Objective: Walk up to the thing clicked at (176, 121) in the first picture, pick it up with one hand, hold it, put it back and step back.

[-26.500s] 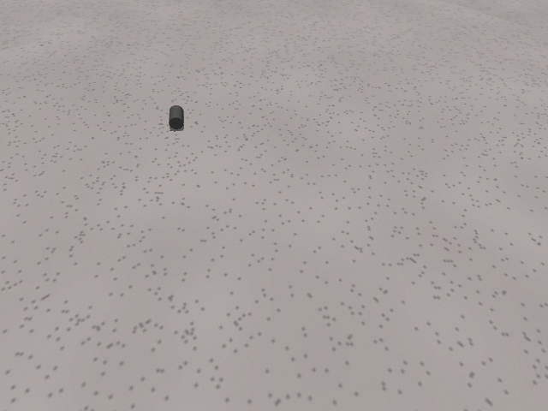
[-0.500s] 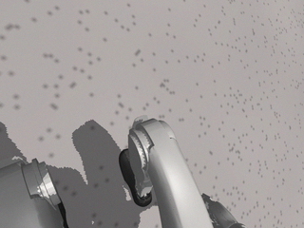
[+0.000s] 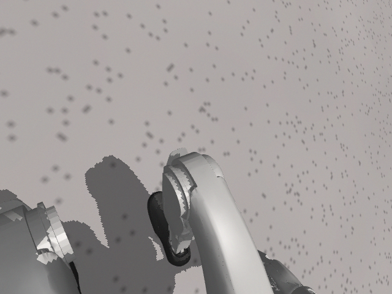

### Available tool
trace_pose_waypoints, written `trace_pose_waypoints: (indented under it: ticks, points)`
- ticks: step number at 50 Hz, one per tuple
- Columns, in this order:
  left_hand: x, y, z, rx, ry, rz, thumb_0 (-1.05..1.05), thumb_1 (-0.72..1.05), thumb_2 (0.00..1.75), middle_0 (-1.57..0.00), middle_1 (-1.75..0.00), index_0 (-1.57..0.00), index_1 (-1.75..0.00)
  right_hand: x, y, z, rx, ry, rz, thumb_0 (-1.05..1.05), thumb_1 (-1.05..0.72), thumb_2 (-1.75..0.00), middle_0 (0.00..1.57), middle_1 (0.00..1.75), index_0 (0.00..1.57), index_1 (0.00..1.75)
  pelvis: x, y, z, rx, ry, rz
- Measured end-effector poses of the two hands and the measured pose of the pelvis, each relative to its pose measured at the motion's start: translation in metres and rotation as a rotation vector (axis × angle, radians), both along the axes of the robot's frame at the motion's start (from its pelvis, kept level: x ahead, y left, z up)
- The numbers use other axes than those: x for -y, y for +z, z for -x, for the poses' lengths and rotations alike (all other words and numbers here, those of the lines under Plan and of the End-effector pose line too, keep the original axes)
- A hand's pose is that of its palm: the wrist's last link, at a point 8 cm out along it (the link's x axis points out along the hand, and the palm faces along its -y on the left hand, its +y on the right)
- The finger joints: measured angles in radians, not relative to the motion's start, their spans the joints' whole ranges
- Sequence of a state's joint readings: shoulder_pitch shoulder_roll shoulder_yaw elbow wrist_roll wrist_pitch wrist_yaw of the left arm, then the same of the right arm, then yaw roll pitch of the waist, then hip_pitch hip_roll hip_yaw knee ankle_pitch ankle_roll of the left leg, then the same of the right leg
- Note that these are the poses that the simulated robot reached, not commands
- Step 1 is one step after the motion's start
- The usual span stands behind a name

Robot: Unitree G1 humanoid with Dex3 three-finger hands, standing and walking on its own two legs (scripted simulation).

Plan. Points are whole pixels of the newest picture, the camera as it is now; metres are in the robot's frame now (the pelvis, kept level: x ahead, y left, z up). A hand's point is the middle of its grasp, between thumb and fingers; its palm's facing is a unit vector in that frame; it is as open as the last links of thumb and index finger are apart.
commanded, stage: rest palm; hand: left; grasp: from above
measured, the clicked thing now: out of the picture +0.48 +0.35 -0.27
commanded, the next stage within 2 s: close in 0.30 s
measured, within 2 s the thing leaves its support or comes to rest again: neither
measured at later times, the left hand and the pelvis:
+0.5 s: hand out of the picture +0.46 +0.34 -0.24, palm faces -0.47 -0.14 -0.87, open 13.6 cm; pelvis +0.00 +0.00 +0.00, yaw +0 degrees
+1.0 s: hand out of the picture +0.47 +0.34 -0.24, palm faces -0.44 -0.12 -0.89, open 12.5 cm; pelvis +0.00 +0.00 +0.00, yaw +0 degrees
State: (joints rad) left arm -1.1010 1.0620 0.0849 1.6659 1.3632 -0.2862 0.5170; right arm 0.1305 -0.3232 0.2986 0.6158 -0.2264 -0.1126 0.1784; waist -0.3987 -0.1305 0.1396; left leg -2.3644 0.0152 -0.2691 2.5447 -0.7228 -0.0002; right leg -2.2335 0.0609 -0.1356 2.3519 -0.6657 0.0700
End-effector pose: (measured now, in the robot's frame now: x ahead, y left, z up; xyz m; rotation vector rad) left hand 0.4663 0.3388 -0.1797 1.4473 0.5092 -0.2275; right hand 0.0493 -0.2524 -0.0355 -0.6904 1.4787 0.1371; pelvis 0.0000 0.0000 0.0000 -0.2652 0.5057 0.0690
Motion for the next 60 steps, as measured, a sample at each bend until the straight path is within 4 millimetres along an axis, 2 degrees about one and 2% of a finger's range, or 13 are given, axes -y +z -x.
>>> trace_pose_waypoints:
  ticks: [12, 24, 40, 48, 60]
  points:
    - [-0.0009, -0.0074, -0.0018, 0.003, 0.049, -0.02, 0.0, -0.5, 1.07, -0.1, -1.05, -0.09, -1.06, -0.0062, -0.0016, 0.0012, 0.015, 0.017, -0.032, 0.0, -0.9, -0.9, 0.2, 0.3, 0.2, 0.3, -0.0017, -0.0025, 0.0017, 0.001, -0.002, 0.001]
    - [-0.0072, -0.0041, -0.0048, -0.028, 0.08, -0.026, 0.0, -0.49, 1.06, -0.1, -1.06, -0.09, -1.07, -0.0035, -0.0014, -0.0036, -0.001, 0.005, -0.04, 0.0, -0.9, -0.9, 0.21, 0.3, 0.2, 0.3, -0.0006, 0.0012, -0.0034, -0.021, -0.001, 0.004]
    - [0.0, -0.0056, -0.0017, -0.001, 0.015, -0.001, 0.0, -0.37, 0.99, -0.17, -1.01, -0.17, -1.01, 0.0011, 0.0015, -0.0006, -0.011, 0.034, -0.012, 0.0, -0.9, -0.9, 0.2, 0.3, 0.2, 0.3, 0.0014, 0.0, 0.0022, 0.01, -0.005, 0.0]
    - [-0.0027, 0.0005, -0.0064, 0.006, 0.04, -0.029, 0.0, -0.3, 0.95, -0.2, -0.99, -0.21, -0.98, -0.0004, 0.003, -0.0007, 0.011, 0.026, -0.019, 0.0, -0.9, -0.89, 0.2, 0.3, 0.2, 0.3, 0.0, 0.0006, 0.0014, 0.002, -0.006, 0.002]
    - [-0.0058, -0.004, -0.0045, -0.018, 0.07, -0.015, 0.0, -0.17, 0.86, -0.27, -0.97, -0.31, -0.94, -0.0031, 0.0014, 0.0027, -0.012, 0.018, -0.033, 0.0, -0.9, -0.89, 0.2, 0.3, 0.2, 0.3, 0.0004, 0.002, 0.0015, -0.003, -0.004, 0.002]
